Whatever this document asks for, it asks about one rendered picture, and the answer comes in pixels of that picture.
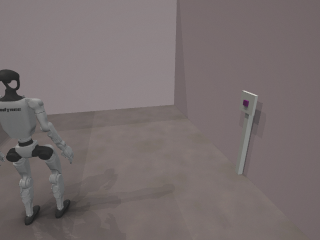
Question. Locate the robot left foot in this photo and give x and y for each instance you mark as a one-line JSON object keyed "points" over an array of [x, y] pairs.
{"points": [[29, 219]]}

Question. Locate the panel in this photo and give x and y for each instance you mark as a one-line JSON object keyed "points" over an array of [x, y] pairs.
{"points": [[246, 130]]}

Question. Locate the button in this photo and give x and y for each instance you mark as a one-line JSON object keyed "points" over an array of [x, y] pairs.
{"points": [[245, 103]]}

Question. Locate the robot right hand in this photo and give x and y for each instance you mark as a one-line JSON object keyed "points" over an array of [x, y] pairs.
{"points": [[68, 153]]}

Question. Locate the right robot forearm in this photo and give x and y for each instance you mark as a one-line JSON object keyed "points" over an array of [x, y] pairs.
{"points": [[55, 137]]}

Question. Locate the robot right shin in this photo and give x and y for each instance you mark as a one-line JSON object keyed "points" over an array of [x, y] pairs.
{"points": [[58, 191]]}

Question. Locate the robot right upper arm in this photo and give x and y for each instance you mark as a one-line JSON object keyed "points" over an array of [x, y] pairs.
{"points": [[38, 106]]}

